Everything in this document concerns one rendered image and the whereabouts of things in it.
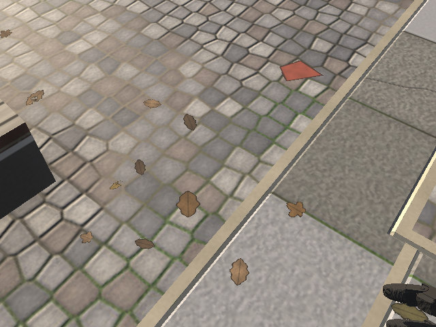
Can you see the right robot hand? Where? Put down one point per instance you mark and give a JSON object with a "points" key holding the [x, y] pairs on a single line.
{"points": [[421, 296]]}

